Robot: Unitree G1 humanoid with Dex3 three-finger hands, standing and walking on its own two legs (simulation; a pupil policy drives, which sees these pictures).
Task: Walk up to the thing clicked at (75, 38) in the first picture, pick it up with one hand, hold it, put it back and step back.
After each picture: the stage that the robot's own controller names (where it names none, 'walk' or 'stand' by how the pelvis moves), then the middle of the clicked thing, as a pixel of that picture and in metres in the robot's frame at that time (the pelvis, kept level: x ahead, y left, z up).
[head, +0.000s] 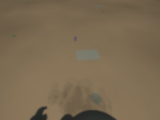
stand; (75, 39) +1.88 +0.33 -0.72
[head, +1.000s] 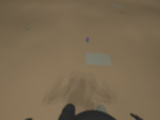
walk; (87, 40) +1.76 +0.12 -0.70
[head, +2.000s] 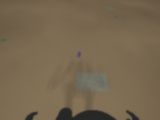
walk; (79, 54) +1.21 +0.14 -0.70
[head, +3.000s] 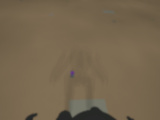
walk; (72, 74) +0.74 +0.18 -0.71
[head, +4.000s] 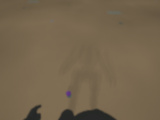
walk; (68, 94) +0.41 +0.22 -0.69
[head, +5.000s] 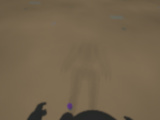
stand; (69, 106) +0.27 +0.16 -0.72
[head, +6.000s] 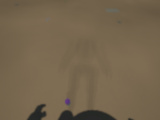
stand; (67, 102) +0.28 +0.20 -0.72
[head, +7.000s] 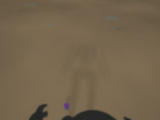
stand; (66, 106) +0.28 +0.21 -0.72
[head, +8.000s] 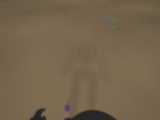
stand; (67, 108) +0.27 +0.21 -0.73
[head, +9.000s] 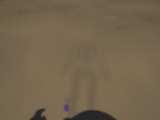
stand; (66, 108) +0.26 +0.22 -0.73
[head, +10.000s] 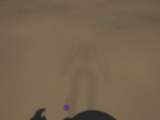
stand; (66, 108) +0.26 +0.22 -0.73
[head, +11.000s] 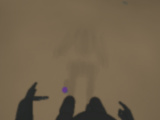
go down; (65, 90) +0.30 +0.20 -0.61
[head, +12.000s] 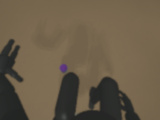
go down; (63, 68) +0.38 +0.20 -0.33
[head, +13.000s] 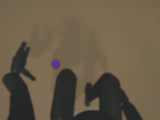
close in; (55, 65) +0.37 +0.21 -0.27
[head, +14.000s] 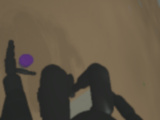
close; (25, 61) +0.38 +0.24 -0.23
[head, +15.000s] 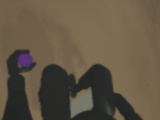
lift; (25, 61) +0.36 +0.25 -0.22
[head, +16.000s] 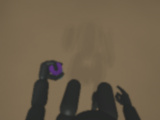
lift; (57, 71) +0.32 +0.21 -0.03
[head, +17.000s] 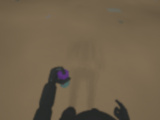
hold; (64, 78) +0.30 +0.16 +0.01
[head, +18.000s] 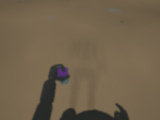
hold; (63, 75) +0.32 +0.17 +0.01
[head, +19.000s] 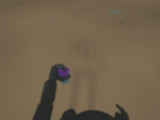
hold; (64, 75) +0.32 +0.16 +0.01
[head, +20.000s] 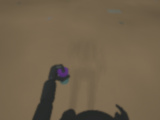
hold; (63, 76) +0.32 +0.17 +0.01
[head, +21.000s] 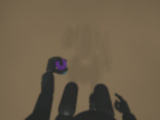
crouch; (62, 67) +0.37 +0.18 -0.07
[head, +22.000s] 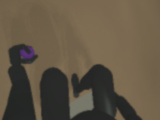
lower; (28, 55) +0.40 +0.24 -0.23
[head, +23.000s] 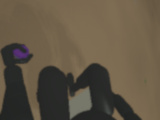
lower; (21, 54) +0.40 +0.26 -0.23
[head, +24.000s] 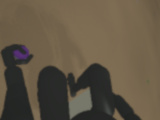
lower; (22, 55) +0.40 +0.26 -0.23
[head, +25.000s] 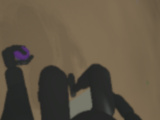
lower; (22, 56) +0.39 +0.26 -0.23
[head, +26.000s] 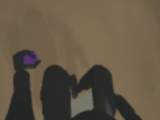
loosen; (30, 60) +0.37 +0.24 -0.23
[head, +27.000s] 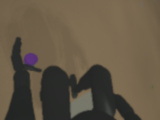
withdraw; (30, 60) +0.37 +0.24 -0.23
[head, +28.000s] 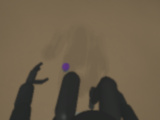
walk; (65, 67) +0.39 +0.18 -0.32
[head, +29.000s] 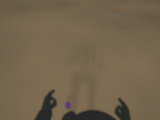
stand; (67, 105) +0.29 +0.17 -0.66
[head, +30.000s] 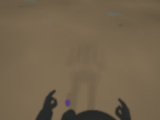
stand; (67, 103) +0.30 +0.18 -0.67
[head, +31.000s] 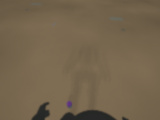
stand; (69, 104) +0.31 +0.17 -0.70
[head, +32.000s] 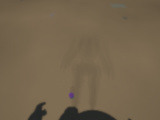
walk; (71, 95) +0.34 +0.17 -0.71
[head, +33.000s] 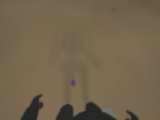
walk; (73, 83) +0.47 +0.11 -0.71
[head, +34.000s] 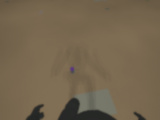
walk; (72, 70) +0.73 +0.27 -0.69
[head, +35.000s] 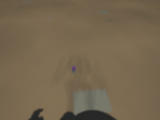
stand; (73, 69) +0.89 +0.22 -0.71
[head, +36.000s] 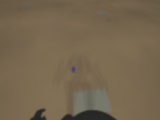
stand; (73, 70) +0.89 +0.23 -0.72
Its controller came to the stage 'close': yes
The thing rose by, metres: 0.72
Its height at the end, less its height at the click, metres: +0.00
